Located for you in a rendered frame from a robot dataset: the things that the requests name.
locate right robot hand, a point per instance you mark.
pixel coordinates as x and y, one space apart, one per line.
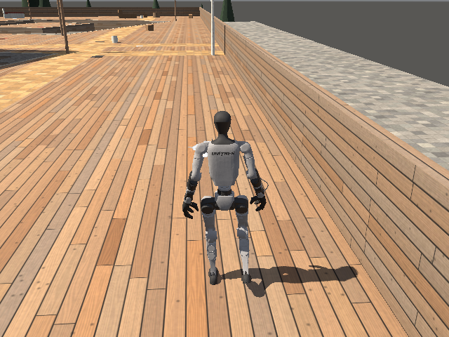
257 201

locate left robot upper arm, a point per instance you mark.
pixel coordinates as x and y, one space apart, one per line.
201 149

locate humanoid robot torso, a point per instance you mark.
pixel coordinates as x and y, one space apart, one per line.
223 162

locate left robot hand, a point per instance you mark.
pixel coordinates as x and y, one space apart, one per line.
186 208

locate robot head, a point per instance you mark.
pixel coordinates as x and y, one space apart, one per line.
222 121

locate right robot forearm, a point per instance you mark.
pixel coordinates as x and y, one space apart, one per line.
257 185

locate right robot upper arm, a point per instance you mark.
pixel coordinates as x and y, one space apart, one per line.
245 148

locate left robot forearm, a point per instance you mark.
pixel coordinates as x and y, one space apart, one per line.
191 187

